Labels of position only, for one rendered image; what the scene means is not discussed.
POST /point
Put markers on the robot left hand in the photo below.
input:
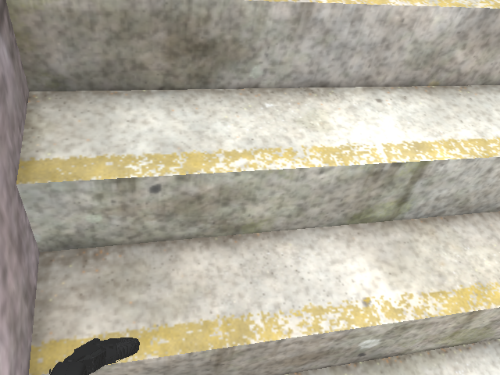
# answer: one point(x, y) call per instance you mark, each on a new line
point(95, 354)

